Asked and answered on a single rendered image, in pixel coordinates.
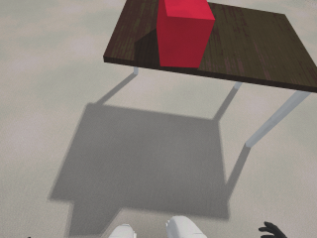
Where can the robot right thigh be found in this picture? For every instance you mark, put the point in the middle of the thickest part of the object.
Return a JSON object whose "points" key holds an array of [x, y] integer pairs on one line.
{"points": [[182, 227]]}

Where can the robot thigh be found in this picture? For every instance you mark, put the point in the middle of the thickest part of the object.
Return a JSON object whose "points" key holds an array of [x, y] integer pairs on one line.
{"points": [[123, 231], [182, 227]]}

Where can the right robot hand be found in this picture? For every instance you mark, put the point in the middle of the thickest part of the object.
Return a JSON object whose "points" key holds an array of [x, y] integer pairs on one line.
{"points": [[273, 229]]}

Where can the carton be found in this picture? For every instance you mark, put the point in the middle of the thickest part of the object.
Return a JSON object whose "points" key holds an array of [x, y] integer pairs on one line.
{"points": [[183, 31]]}

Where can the robot left thigh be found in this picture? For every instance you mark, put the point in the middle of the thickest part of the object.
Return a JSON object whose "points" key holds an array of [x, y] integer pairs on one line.
{"points": [[123, 231]]}

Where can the table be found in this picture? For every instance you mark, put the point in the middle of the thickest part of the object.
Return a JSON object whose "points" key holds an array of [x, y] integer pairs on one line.
{"points": [[245, 45]]}

